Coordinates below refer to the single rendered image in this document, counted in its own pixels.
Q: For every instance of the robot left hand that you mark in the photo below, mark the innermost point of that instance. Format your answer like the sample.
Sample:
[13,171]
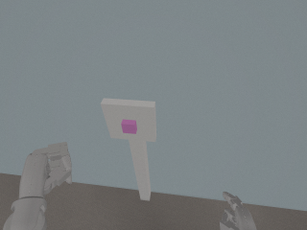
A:
[37,168]

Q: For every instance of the button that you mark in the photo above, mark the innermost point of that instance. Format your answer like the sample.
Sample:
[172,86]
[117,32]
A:
[129,126]

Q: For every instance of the left robot forearm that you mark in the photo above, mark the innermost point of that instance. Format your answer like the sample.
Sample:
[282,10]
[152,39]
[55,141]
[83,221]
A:
[28,214]

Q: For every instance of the panel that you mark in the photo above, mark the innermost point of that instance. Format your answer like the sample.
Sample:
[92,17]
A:
[144,113]

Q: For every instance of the robot right hand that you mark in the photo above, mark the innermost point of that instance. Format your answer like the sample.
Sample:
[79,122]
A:
[240,219]

